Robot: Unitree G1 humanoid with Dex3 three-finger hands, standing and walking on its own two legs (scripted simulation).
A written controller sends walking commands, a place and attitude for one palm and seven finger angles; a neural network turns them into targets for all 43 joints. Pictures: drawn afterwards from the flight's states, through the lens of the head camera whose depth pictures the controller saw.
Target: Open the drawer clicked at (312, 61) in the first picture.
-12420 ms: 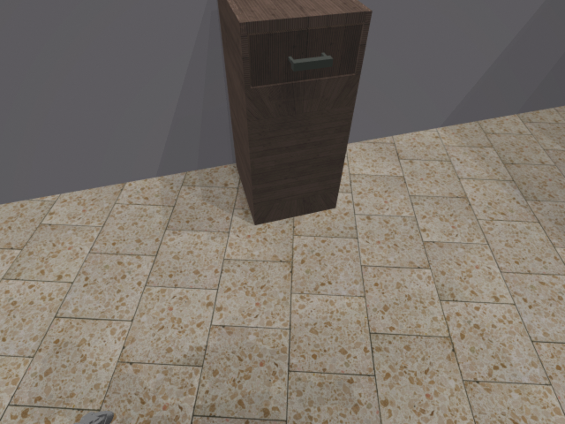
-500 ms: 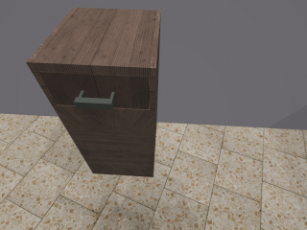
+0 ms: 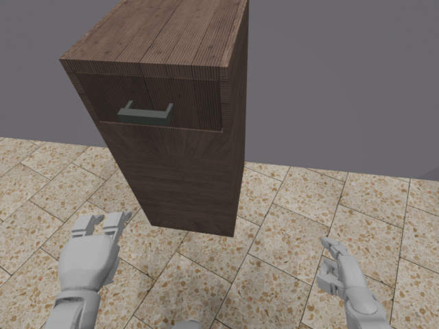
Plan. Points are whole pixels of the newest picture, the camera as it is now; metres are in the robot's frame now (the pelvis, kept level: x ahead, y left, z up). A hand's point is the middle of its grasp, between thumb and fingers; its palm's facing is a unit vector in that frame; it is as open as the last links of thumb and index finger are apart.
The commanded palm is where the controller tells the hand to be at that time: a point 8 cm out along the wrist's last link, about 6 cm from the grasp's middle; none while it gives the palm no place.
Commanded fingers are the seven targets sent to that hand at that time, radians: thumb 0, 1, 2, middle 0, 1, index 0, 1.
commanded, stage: raise the hand with hooked fingers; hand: left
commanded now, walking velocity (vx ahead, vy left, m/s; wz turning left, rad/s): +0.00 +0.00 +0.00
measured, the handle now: (147, 111) +0.58 +0.29 +0.04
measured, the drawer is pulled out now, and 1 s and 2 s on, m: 0.00 0.00 0.00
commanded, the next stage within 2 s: move the hooked fingers above the handle in 1.32 s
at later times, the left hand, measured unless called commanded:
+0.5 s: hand (106, 192) +0.30 +0.26 +0.08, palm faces +0.10 -0.11 -0.99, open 12.5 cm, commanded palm +0.28 +0.26 +0.15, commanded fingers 0.00 -0.38 0.35 -0.29 -1.12 -0.29 -1.12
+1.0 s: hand (75, 140) +0.35 +0.31 +0.16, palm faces +0.07 -0.08 -0.99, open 13.9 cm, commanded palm +0.31 +0.31 +0.21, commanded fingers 0.00 -0.50 0.30 -0.30 -1.20 -0.30 -1.20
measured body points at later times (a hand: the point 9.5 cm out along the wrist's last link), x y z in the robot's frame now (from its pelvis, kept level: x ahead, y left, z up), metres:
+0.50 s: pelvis +0.02 +0.05 +0.02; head +0.05 +0.01 +0.47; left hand +0.29 +0.27 +0.13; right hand +0.19 -0.22 -0.09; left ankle +0.03 +0.16 -0.70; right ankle +0.00 -0.04 -0.70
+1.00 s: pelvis +0.02 +0.08 +0.04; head +0.03 +0.06 +0.49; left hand +0.34 +0.31 +0.21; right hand +0.22 -0.12 -0.06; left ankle +0.03 +0.17 -0.70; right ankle +0.00 -0.04 -0.70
